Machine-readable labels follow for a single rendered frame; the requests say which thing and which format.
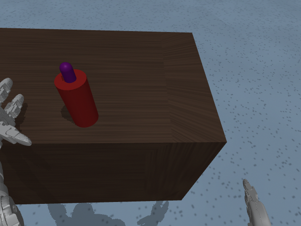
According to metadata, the left robot hand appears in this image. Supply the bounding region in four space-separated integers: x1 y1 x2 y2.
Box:
0 78 32 146

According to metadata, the right robot hand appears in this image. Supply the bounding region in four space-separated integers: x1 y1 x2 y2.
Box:
243 179 271 226

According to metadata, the bottle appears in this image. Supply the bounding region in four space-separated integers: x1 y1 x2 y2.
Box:
54 62 99 128

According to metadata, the left robot arm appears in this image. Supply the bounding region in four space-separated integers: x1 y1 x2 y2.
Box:
0 141 24 226

